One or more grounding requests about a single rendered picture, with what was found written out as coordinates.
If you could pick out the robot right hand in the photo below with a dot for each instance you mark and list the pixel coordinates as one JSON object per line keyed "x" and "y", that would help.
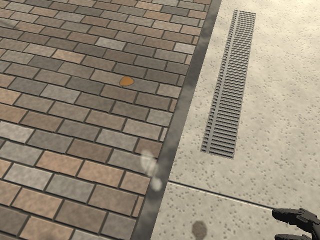
{"x": 302, "y": 218}

